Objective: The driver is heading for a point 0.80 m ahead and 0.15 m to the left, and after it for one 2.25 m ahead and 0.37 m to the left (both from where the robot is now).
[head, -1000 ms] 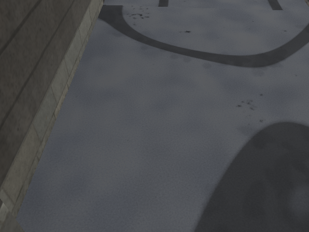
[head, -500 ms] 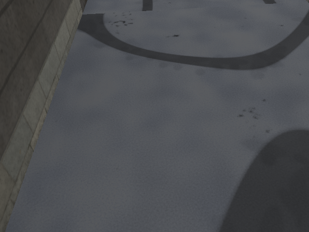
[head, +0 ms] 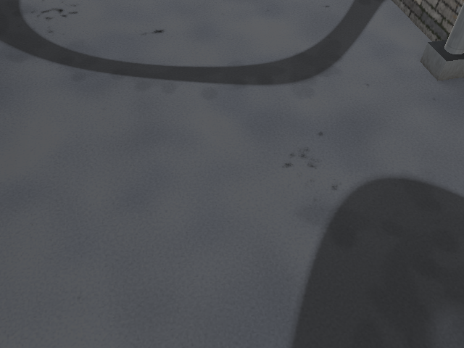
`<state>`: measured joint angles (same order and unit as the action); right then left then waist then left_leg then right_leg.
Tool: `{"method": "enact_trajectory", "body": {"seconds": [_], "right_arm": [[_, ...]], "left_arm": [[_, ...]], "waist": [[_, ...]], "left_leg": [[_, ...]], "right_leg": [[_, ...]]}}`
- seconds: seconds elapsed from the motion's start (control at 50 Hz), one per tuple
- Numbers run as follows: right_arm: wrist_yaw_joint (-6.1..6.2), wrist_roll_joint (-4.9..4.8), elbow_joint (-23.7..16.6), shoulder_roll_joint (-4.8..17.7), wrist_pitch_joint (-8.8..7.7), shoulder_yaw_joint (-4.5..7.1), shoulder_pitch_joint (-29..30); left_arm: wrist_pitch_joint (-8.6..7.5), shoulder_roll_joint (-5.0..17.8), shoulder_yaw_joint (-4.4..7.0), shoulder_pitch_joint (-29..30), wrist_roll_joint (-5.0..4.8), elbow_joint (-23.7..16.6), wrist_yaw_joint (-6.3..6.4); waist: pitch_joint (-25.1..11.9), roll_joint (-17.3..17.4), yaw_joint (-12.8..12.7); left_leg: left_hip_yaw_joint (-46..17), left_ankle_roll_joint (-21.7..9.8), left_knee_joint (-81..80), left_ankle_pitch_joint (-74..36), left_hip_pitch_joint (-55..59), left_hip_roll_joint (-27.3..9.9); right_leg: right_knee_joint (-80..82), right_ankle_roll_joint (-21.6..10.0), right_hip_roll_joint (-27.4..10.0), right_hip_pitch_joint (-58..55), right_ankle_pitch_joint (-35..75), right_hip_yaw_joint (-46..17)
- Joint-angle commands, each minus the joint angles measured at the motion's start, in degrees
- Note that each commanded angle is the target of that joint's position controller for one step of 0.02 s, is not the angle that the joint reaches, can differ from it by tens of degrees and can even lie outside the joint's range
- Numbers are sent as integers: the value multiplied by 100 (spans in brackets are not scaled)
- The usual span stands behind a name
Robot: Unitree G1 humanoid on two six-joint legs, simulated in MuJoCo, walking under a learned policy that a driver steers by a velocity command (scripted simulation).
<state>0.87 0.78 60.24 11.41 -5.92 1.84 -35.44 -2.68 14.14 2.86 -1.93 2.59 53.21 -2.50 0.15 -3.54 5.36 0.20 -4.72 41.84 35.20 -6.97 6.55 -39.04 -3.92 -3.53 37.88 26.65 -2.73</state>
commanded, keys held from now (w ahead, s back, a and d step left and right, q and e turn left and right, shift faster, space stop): w+q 0.46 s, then q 0.48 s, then no key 0.06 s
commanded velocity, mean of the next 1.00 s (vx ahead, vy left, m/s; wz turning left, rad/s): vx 0.34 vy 0.00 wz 0.45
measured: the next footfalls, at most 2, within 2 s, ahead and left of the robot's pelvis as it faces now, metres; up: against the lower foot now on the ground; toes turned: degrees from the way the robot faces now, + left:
right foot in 0.16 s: +0.27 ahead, -0.12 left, -0.17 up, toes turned +0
left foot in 0.58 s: +0.51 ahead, +0.08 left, -0.17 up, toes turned +19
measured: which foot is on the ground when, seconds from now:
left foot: down 0.00-0.16, up 0.18-0.56, down 0.58-1.00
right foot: up 0.00-0.14, down 0.16-0.58, up 0.60-1.00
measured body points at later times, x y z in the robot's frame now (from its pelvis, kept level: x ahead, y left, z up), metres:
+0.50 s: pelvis +0.32 -0.03 -0.13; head +0.35 -0.03 +0.32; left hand +0.21 +0.21 -0.27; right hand +0.51 -0.25 -0.25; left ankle +0.46 +0.10 -0.81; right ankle +0.23 -0.12 -0.86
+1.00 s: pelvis +0.46 +0.01 -0.12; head +0.48 +0.04 +0.33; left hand +0.45 +0.30 -0.26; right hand +0.64 -0.21 -0.24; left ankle +0.47 +0.06 -0.86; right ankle +0.60 -0.12 -0.80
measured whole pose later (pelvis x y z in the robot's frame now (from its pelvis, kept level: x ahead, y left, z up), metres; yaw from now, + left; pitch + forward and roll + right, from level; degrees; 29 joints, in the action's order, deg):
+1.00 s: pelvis +0.46 +0.01 -0.12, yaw +28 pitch +1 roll -1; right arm 0.8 1.0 49.7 15.3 1.2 3.9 -15.0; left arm 2.3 14.2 2.7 -8.9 0.9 47.9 2.1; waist 2.6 -1.0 2.2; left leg -6.2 -7.0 23.2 7.8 -15.4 8.9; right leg -54.2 3.3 -2.6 33.0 -15.4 -4.5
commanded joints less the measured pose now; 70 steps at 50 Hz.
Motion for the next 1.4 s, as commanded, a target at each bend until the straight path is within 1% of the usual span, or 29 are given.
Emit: {"method": "enact_trajectory", "body": {"seconds": [0.02,0.08,0.12,0.16,0.18,0.2,0.22,0.26,0.3,0.32,0.36,0.4,0.52,0.58,0.6,0.62,0.64,0.7,0.76,0.8,0.96,1.12,1.18,1.2,1.24,1.26,1.3,1.36,1.4], "right_arm": [[4,129,-311,506,-55,34,17],[149,315,-78,287,187,-48,-285],[182,422,54,336,323,-40,-360],[144,199,175,465,369,-2,-383],[158,-147,198,349,310,75,-517],[324,-481,12,550,247,89,-860],[332,-361,-165,768,226,84,-246],[146,68,-362,631,352,137,870],[-51,379,-584,403,419,178,1596],[-119,288,-757,-64,477,66,1835],[-264,258,-945,-64,461,57,1918],[-315,18,-1003,-49,395,35,1847],[-338,199,-1270,114,390,-20,3089],[-280,282,-915,536,244,104,1784],[-255,301,-877,1030,227,245,1379],[-232,221,-1019,1664,321,391,1535],[-144,-75,-1102,1654,446,425,1168],[-18,-19,-1202,996,583,235,2412],[-49,-28,-1368,962,511,229,2542],[-40,10,-1324,1181,478,303,2327],[9,45,-1324,1232,692,404,1973],[30,168,-1306,1143,700,342,1608],[38,48,-1343,1123,744,281,1786],[25,-55,-1340,1059,738,280,1802],[-7,-102,-1360,653,690,164,1354],[8,33,-1239,943,752,220,1523],[-31,12,-1147,840,805,228,1777],[-171,111,-920,788,845,178,1801],[-238,160,-910,873,773,200,2175]], "left_arm": [[-73,172,-51,1071,6,-662,-18],[-121,184,-68,1036,-249,-723,46],[-158,220,-28,203,-203,-436,107],[-194,539,118,-1603,-93,160,168],[-217,948,182,-2565,-21,349,172],[-232,968,199,-2968,-145,397,124],[-218,847,211,-2686,-237,194,132],[-165,433,179,-2182,-1,27,264],[-300,210,93,-1930,-87,98,387],[-355,135,51,-1818,-130,160,405],[-431,143,46,-1609,-71,177,429],[-410,87,41,-1257,-121,96,320],[-347,323,1,-2127,-269,363,437],[-261,693,44,-2268,-226,347,535],[-244,723,53,-2414,-241,212,501],[-191,91,-82,-3078,-314,-69,419],[-96,559,19,-2461,-214,-252,427],[41,391,0,-1870,-163,-497,479],[293,150,-52,-2154,-49,-379,434],[315,82,-52,-1896,-150,-466,432],[490,526,110,-815,-159,-816,471],[454,464,41,-755,-231,-922,518],[419,387,0,-1168,-277,-782,499],[368,382,-37,-1319,-272,-736,528],[302,1004,1,-1063,-108,-899,538],[273,871,-27,-1081,-131,-869,512],[201,618,-126,-912,-171,-847,471],[247,889,-17,-1304,-103,-622,405],[267,915,39,-1720,-143,-473,375]], "waist": [[877,637,297],[1081,829,510],[775,440,285],[45,71,-563],[-910,-647,-818],[-2030,-768,-828],[-2188,-677,-1022],[-1104,-211,-981],[-33,24,-599],[494,180,-357],[380,-191,-118],[133,-555,80],[555,93,-496],[-349,-30,61],[-922,546,185],[-1911,1778,-389],[-2408,610,79],[-253,391,-542],[-434,332,-749],[-649,472,-695],[-116,902,-355],[-267,941,-229],[-291,842,-500],[-283,593,-552],[-374,-833,-246],[-404,-601,-440],[-130,-116,-364],[102,-783,-539],[457,-707,-711]], "left_leg": [[-1607,-869,-616,-2308,-292,-1233],[-1742,-755,170,-2960,299,-1049],[-1629,-739,1399,-3721,408,-922],[-1269,-641,3743,-2225,-1324,-507],[-702,-333,5916,1577,-3083,105],[-667,-254,6864,1439,-4219,-208],[-465,-195,6553,753,-5072,-593],[-73,-112,6387,-441,-5024,-795],[-389,-71,4887,-1469,-4505,-1104],[-376,117,3864,-1802,-4062,-1114],[-185,133,2664,-2471,-3074,-1056],[-86,-19,1597,-3445,-2434,-1072],[816,-249,-262,-3365,-2168,-528],[756,-580,-1074,-3248,-401,-51],[-361,-875,-1174,-5405,906,-933],[-2568,-1962,-588,-8967,2664,-2822],[-3038,-2079,-1237,-7979,2566,-2809],[-1677,-1353,-2040,-6858,100,-2001],[-1251,-1221,-2293,-6602,-743,-1583],[-1287,-1094,-2246,-6468,-512,-1497],[-2207,-620,-2552,-3384,-316,-1413],[-2385,-799,-2050,-4496,-283,-1480],[-2453,-573,-1837,-4575,-492,-1302],[-2441,-305,-1766,-3819,-908,-1104],[-1102,129,-732,-990,-1533,40],[-754,189,107,-214,-1270,-42],[-790,380,535,-548,-1171,-181],[-273,454,482,-957,-1535,-181],[-185,444,519,-1071,-2073,-246]], "right_leg": [[793,134,82,144,-301,136],[2015,247,-87,-322,-730,-3],[2687,152,-68,-1344,-700,79],[2650,91,-358,-4330,236,-29],[524,-117,-1367,-6568,3643,-456],[-465,-426,-2282,-7986,3945,-1106],[73,-871,-2371,-7807,975,-1481],[1560,-1049,-1996,-5460,-2738,-1724],[1740,-773,-1815,-3582,-1893,-1281],[2193,-610,-1456,-2496,-1774,-652],[2518,-602,-1136,-1936,-1191,-33],[2448,-527,-981,-1895,-524,541],[2044,-146,-891,-3267,547,1127],[-487,-20,-849,-3320,1400,1360],[-2217,197,-547,-2286,-1300,1513],[-4563,438,374,-518,-6753,1120],[-4815,417,387,-122,-6183,207],[-3659,467,-110,-83,-5246,152],[-2946,582,-7,-961,-4887,199],[-2595,612,65,-875,-4566,178],[-1640,734,69,-163,-4109,-211],[-346,474,430,-1347,-4913,-11],[1303,305,555,-2513,-4318,125],[1886,224,296,-3169,-3581,-41],[2157,-654,-1677,-3425,-1147,-1829],[2081,-1175,-1974,-3052,-773,-2025],[2105,-997,-1406,-2770,-1064,-1365],[2426,-580,-744,-3076,-3430,-1056],[2780,-668,-754,-3277,-4921,-1471]]}}
Keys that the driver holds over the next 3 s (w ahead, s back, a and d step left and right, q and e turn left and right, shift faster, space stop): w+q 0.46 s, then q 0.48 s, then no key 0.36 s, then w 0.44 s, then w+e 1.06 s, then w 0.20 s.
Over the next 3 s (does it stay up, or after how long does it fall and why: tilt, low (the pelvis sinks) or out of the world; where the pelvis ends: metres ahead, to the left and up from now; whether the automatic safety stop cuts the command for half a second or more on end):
stays up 1.17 0.28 -0.11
